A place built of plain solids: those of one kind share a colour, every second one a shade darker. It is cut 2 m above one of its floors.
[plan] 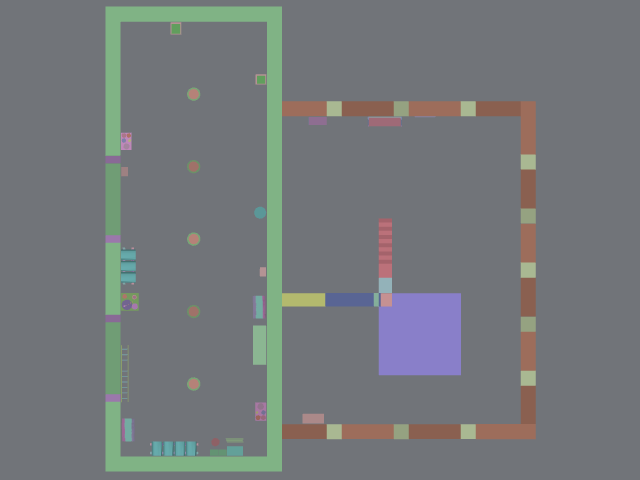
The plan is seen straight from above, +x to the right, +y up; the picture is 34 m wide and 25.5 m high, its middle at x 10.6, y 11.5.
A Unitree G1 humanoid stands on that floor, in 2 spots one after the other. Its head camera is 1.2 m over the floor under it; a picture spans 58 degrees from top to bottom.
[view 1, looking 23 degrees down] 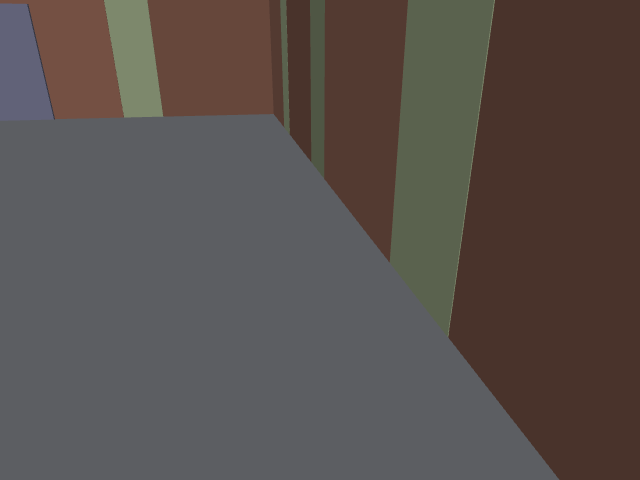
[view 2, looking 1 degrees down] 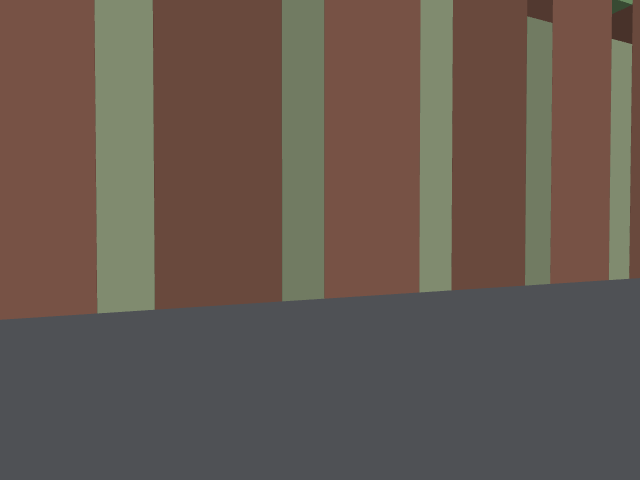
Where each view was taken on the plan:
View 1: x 20.36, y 7.97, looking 79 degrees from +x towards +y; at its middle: ground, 3.07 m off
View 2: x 14.09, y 15.50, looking -23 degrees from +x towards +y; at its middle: wall_vestibule_under_light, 7.80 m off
